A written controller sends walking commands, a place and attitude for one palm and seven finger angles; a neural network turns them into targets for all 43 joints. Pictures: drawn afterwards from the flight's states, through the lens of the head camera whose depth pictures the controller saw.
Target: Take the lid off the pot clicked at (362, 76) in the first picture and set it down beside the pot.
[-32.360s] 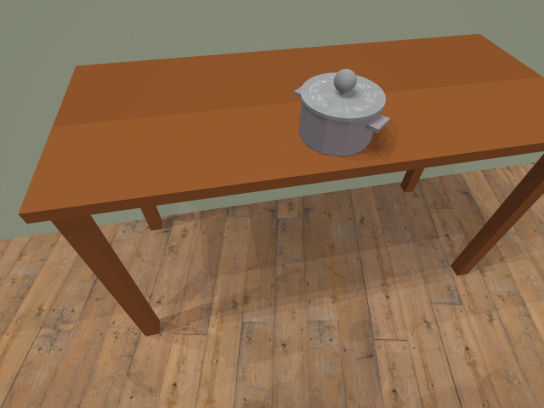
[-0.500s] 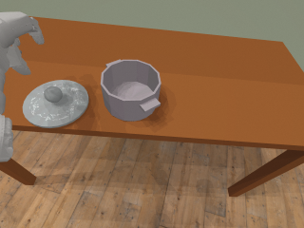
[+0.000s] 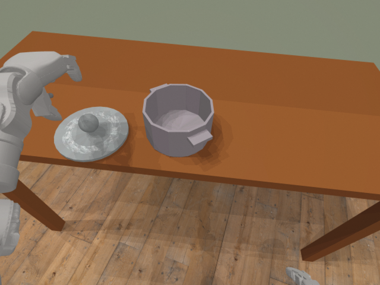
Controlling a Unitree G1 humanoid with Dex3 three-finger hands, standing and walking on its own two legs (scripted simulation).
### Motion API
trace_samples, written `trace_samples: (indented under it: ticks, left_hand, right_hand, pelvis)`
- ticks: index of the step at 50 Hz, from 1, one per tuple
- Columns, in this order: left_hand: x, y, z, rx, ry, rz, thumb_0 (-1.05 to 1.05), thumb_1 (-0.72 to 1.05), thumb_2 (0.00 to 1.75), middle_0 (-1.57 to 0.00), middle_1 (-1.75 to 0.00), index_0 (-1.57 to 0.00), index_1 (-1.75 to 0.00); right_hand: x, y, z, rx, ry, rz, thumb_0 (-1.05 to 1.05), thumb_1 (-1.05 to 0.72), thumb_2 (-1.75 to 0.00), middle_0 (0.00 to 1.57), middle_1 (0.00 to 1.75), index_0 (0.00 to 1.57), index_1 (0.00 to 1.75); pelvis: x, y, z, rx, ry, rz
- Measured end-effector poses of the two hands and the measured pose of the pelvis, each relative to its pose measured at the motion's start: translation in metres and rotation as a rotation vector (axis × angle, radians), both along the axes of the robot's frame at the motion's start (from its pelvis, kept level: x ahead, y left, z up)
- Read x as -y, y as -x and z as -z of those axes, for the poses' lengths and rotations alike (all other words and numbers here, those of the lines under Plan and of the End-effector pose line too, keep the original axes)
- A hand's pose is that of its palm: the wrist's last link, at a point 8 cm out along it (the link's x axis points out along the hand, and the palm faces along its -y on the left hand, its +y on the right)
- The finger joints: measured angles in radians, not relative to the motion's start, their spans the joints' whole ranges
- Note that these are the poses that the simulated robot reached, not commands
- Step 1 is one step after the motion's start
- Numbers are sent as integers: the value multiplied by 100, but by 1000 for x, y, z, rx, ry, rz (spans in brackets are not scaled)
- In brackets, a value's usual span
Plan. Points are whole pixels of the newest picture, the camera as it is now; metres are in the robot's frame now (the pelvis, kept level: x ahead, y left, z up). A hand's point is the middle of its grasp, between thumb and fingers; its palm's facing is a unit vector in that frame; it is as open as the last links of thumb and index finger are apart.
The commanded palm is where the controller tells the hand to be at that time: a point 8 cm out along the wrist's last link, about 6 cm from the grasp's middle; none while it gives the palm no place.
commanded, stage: draw the hand back to the body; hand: left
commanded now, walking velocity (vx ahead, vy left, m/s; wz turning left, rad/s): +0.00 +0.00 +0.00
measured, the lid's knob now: (88, 123) +0.48 +0.27 +0.04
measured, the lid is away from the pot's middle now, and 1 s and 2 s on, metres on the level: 0.23 0.23 0.23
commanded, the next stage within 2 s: step back with the hand held close in 1.76 s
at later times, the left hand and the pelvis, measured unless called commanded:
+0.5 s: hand (76, 79) +0.39 +0.21 +0.24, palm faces +0.34 -0.92 -0.21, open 10.0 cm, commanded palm +0.33 +0.25 +0.23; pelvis +0.03 -0.04 +0.01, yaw -6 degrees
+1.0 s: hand (102, 122) +0.32 +0.15 +0.22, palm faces +0.42 -0.87 -0.24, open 7.7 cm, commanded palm +0.26 +0.19 +0.22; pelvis +0.03 -0.11 +0.01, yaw -5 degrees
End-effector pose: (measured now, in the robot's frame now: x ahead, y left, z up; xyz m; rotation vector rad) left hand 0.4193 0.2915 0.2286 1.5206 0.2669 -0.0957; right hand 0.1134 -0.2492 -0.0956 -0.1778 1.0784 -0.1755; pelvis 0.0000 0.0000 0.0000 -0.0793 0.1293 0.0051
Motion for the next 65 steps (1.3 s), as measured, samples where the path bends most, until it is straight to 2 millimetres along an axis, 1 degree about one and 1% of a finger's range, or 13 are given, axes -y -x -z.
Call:
trace_samples:
  ticks: [2,4,6,9,13,17,26,29,33,42,48,57,65]
  left_hand:
    - [1,11,-3,136,330,35,0,-4,70,-38,-82,-40,-82]
    - [12,23,-5,314,641,86,0,-4,70,-39,-82,-40,-82]
    - [20,32,-6,462,877,109,0,-4,70,-39,-82,-40,-82]
    - [23,40,-8,619,1094,84,0,-4,70,-39,-81,-39,-82]
    - [23,44,-9,724,1234,30,0,0,71,-38,-79,-38,-80]
    - [28,48,-12,774,1259,33,0,6,72,-36,-76,-37,-76]
    - [40,64,-8,798,1196,5,0,25,76,-32,-65,-33,-66]
    - [47,71,-6,792,1185,-18,0,31,78,-31,-62,-32,-62]
    - [58,84,-7,793,1161,-31,0,41,80,-29,-57,-30,-57]
    - [81,114,-1,787,1149,-84,1,62,84,-25,-45,-26,-45]
    - [95,136,3,796,1145,-118,1,75,87,-23,-37,-24,-38]
    - [116,166,6,804,1123,-111,1,86,89,-21,-31,-22,-32]
    - [128,191,10,773,1092,-81,1,88,90,-20,-30,-21,-31]
  right_hand:
    - [-4,-11,-6,50,5,-31,1,-91,-90,20,30,20,30]
    - [-10,-21,-13,93,18,-73,1,-91,-90,20,30,20,30]
    - [-14,-28,-20,129,32,-104,1,-91,-90,20,30,20,30]
    - [-13,-35,-30,184,49,-119,1,-90,-90,20,30,20,30]
    - [-3,-37,-38,234,56,-101,1,-90,-90,21,30,20,30]
    - [13,-34,-37,240,63,-74,1,-90,-90,21,30,20,30]
    - [53,-25,-27,185,68,-17,1,-90,-90,20,30,20,30]
    - [63,-27,-24,180,63,-10,1,-90,-90,20,30,20,30]
    - [73,-37,-23,208,47,-7,1,-90,-90,20,30,20,30]
    - [88,-64,-29,299,14,-34,1,-90,-90,20,30,20,30]
    - [100,-74,-33,346,8,-56,1,-90,-90,20,30,20,30]
    - [118,-69,-30,361,8,-53,1,-90,-90,20,30,20,30]
    - [123,-57,-22,340,5,-32,1,-90,-90,20,30,20,30]
  pelvis:
    - [1,1,-2,28,-4,2]
    - [3,1,-5,63,-11,13]
    - [7,1,-7,92,-19,26]
    - [14,-2,-8,126,-28,36]
    - [19,-10,-10,151,-26,55]
    - [24,-18,-12,155,-25,76]
    - [44,-36,-15,149,-34,106]
    - [52,-39,-15,148,-37,105]
    - [64,-41,-16,152,-42,107]
    - [93,-35,-16,173,-53,104]
    - [110,-28,-15,190,-59,99]
    - [125,-19,-13,207,-63,94]
    - [127,-13,-12,212,-60,91]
